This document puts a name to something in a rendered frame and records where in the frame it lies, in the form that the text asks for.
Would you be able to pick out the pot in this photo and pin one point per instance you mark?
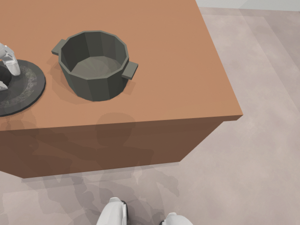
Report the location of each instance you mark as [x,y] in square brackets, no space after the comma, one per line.
[95,64]

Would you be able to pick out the table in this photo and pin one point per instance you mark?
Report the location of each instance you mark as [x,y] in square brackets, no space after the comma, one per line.
[179,94]

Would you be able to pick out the left robot shin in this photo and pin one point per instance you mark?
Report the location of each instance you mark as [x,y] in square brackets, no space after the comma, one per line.
[115,199]

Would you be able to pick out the robot left hand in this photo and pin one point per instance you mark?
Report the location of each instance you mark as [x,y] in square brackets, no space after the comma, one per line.
[8,58]

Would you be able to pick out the lid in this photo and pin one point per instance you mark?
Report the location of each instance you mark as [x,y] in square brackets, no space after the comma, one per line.
[23,90]

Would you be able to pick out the knob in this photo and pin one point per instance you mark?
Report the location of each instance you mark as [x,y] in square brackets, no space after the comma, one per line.
[5,75]

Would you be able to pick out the robot right thigh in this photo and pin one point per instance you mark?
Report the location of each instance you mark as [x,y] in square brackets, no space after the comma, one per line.
[176,220]

